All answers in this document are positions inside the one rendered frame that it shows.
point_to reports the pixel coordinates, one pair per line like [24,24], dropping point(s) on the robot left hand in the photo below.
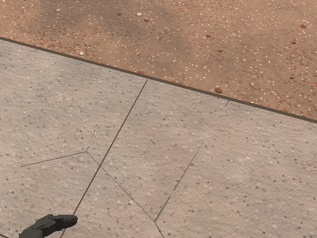
[49,224]

